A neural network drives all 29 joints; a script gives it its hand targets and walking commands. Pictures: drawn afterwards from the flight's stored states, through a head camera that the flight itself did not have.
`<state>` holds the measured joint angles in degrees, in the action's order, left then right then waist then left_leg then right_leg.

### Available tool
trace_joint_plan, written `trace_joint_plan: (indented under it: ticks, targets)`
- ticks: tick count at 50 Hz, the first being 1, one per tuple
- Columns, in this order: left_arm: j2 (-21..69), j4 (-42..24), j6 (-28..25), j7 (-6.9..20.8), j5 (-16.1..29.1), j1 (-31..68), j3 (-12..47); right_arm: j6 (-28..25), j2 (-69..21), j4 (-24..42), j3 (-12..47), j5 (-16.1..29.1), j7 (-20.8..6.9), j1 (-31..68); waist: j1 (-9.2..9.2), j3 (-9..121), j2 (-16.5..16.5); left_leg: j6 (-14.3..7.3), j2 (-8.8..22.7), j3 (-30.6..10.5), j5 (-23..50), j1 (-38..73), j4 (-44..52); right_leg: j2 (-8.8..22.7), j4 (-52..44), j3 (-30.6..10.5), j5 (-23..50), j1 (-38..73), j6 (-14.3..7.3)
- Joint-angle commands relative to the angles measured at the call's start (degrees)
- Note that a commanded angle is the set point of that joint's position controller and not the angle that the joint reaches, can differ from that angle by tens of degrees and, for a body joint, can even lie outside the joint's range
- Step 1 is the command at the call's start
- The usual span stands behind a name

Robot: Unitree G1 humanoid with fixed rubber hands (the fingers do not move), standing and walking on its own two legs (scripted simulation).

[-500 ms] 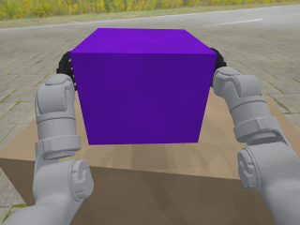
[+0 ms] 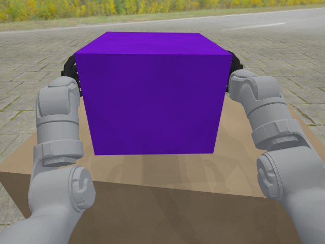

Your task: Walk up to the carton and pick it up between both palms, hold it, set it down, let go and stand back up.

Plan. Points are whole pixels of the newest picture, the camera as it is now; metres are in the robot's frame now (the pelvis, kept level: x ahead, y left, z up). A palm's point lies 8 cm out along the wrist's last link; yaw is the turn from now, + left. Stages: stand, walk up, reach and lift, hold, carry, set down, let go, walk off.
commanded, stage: hold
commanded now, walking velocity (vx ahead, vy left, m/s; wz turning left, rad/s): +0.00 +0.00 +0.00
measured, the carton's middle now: (154, 85) +0.45 +0.01 +0.26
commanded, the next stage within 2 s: none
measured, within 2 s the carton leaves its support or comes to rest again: neither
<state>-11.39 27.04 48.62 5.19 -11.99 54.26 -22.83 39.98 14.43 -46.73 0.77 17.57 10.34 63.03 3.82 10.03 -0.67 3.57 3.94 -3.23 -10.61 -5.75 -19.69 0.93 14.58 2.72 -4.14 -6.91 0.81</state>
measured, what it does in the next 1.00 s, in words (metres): stands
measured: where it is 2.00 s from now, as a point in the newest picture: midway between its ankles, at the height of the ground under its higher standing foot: outside the picture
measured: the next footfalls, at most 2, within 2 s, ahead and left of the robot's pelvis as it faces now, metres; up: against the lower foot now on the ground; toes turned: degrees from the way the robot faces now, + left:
none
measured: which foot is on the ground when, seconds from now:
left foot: down 0.00-1.00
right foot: down 0.00-1.00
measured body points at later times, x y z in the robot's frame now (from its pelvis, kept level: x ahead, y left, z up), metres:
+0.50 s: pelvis +0.01 +0.01 +0.00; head -0.08 +0.02 +0.44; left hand +0.38 +0.20 +0.29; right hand +0.39 -0.17 +0.29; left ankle +0.01 +0.16 -0.75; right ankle +0.05 -0.13 -0.75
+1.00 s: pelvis +0.01 +0.00 +0.00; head -0.08 +0.02 +0.44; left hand +0.38 +0.20 +0.29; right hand +0.39 -0.17 +0.29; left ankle +0.01 +0.16 -0.75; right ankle +0.05 -0.13 -0.75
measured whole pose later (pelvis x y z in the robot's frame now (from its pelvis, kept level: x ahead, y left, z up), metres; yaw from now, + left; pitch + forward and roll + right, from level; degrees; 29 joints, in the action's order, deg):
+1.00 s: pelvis +0.01 +0.00 +0.00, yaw +0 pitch -4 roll -1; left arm -8.7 17.9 50.5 4.6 -12.4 49.7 -23.1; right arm 40.4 14.8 -40.3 0.7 19.2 10.7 58.9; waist 4.1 8.6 -0.1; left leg 3.5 3.9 -3.2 -11.3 -4.7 -19.9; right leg 0.9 14.1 2.6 -4.5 -5.5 1.1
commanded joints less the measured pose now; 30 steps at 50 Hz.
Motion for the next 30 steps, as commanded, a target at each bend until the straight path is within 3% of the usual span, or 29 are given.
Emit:
trace_joint_plan:
  ticks: [1,2,3,5,6,7,8,12,14,18,19,21,22,23,24,26,28,29,30]
  targets:
    - [31.46,-13.84,-4.19,10.22,13.81,43.42,21.07,-4.81,-32.43,25.06,8.28,11.93,-10.14,45.03,0.2,22.32,-1.72,0.36,-7.28,2.48,10.24,-7.2,3.1,-5.88,1.89,-2.9,8.37,19.14,-0.58]
    - [31.29,-13.61,-4.0,10.0,13.92,43.28,20.43,-4.63,-32.64,24.11,8.25,12.09,-10.04,44.43,-0.07,22.07,-0.58,0.06,-7.02,2.65,10.57,-7.22,3.45,-5.36,1.74,-3.01,8.66,19.24,-0.61]
    - [30.8,-13.2,-3.8,10.09,13.2,42.65,21.19,-4.47,-31.52,24.01,8.09,11.85,-9.91,43.66,0.66,20.65,-1.39,0.26,-7.36,2.98,10.79,-7.69,3.2,-5.83,1.74,-2.83,8.59,18.81,-0.39]
    - [30.54,-15.25,-3.66,9.6,13.26,42.97,20.56,-4.15,-31.04,23.45,8.69,12.06,-10.1,41.7,0.17,19.96,-1.34,0.37,-7.0,2.44,9.19,-8.17,3.41,-5.67,1.81,-3.67,8.39,19.47,-0.83]
    - [31.42,-18.49,-3.77,9.52,14.53,44.02,22.21,-4.51,-31.19,25.64,8.21,11.99,-10.3,42.55,0.16,21.72,-2.49,0.67,-7.29,2.54,9.44,-7.62,3.84,-5.45,1.86,-3.28,8.94,19.44,-0.75]
    - [31.95,-17.83,-3.63,9.3,13.36,43.91,23.05,-4.21,-32.54,23.21,8.48,12.12,-10.49,40.28,0.6,20.96,-4.12,0.76,-6.97,2.59,9.9,-6.85,4.05,-5.59,1.7,-3.37,9.16,18.92,-0.73]
    - [33.58,-21.13,-3.71,8.96,14.21,43.89,24.4,-5.0,-32.41,27.62,9.23,12.97,-10.47,42.38,1.08,23.66,-4.51,1.13,-7.22,2.49,12.4,-5.6,3.11,-6.27,2.39,-2.84,10.42,19.32,-0.83]
    - [32.0,-19.96,-2.87,8.99,13.28,41.56,23.56,-4.46,-30.88,24.59,8.17,12.27,-10.93,39.26,0.95,20.44,-4.62,1.02,-6.88,2.67,11.15,-6.76,3.71,-5.63,1.87,-3.02,9.76,19.95,-1.19]
    - [32.9,-20.11,-2.32,9.1,13.05,39.93,23.84,-4.51,-30.98,27.47,9.53,12.74,-10.64,39.49,1.35,21.79,-2.25,1.19,-6.71,2.29,13.4,-4.99,3.05,-6.1,2.14,-2.33,10.92,20.44,-0.59]
    - [33.04,-19.88,-2.21,9.26,13.02,38.68,23.89,-4.61,-30.09,27.55,8.85,12.15,-10.22,38.74,1.28,19.96,-3.23,0.89,-6.94,2.46,12.04,-6.25,3.59,-5.7,1.81,-2.51,10.26,20.52,-0.84]
    - [32.93,-21.41,-2.37,9.16,13.21,39.39,24.15,-4.81,-30.7,27.5,9.44,12.72,-10.44,38.31,1.99,19.53,-4.23,1.14,-6.74,2.9,13.49,-5.96,3.23,-5.74,1.91,-2.82,11.54,20.91,-1.07]
    - [32.09,-19.83,-1.85,9.25,11.99,37.92,23.63,-4.5,-30.16,27.32,9.74,12.25,-10.34,37.75,1.3,19.99,-4.35,1.31,-6.93,3.22,12.5,-6.06,3.19,-6.11,1.74,-2.48,10.69,20.86,-0.86]
    - [32.24,-21.78,-2.12,9.11,12.5,39.66,23.49,-4.67,-30.16,28.49,10.1,12.71,-10.41,40.09,1.43,19.14,-3.15,1.12,-6.99,2.35,10.97,-5.95,3.16,-6.17,1.95,-2.05,9.17,19.91,-0.85]
    - [30.82,-16.59,-1.7,9.39,11.41,38.55,21.64,-4.06,-30.38,24.38,8.89,12.12,-10.68,37.72,0.8,14.92,-1.83,0.51,-6.51,3.04,9.53,-7.18,4.05,-5.56,1.1,-2.52,7.03,18.72,-1.0]
    - [30.75,-17.25,-1.77,9.66,12.08,38.4,21.09,-4.35,-30.27,27.64,9.97,12.03,-10.69,39.47,0.46,16.63,-0.12,0.27,-7.03,3.38,9.62,-7.61,3.55,-5.98,1.64,-2.66,7.97,19.54,-0.48]
    - [32.06,-15.99,-1.65,10.04,11.52,38.95,21.81,-4.12,-31.22,25.94,9.43,11.51,-10.96,39.26,0.38,16.16,-2.3,0.12,-6.97,3.37,7.45,-8.02,4.64,-5.62,1.71,-2.62,6.14,18.85,-0.93]
    - [31.5,-17.48,-2.01,10.05,12.39,39.67,22.64,-4.38,-30.82,25.31,9.04,11.81,-10.75,39.82,0.75,18.43,-2.03,0.48,-6.56,3.17,9.77,-7.57,3.65,-6.07,2.12,-2.29,8.43,19.5,-0.83]
    - [31.24,-18.57,-2.16,9.79,12.5,39.91,23.48,-4.75,-31.75,28.12,9.76,12.54,-10.56,41.87,-0.1,21.44,-2.36,0.47,-6.93,3.52,12.21,-6.66,2.86,-5.95,2.76,-2.18,10.4,19.8,-0.4]
    - [31.28,-17.27,-2.27,9.63,12.22,39.54,22.62,-4.8,-31.27,27.02,9.02,12.11,-10.4,40.65,0.53,20.02,-2.7,0.38,-7.0,3.47,13.1,-6.36,2.94,-5.78,2.0,-2.71,10.98,20.0,-0.76]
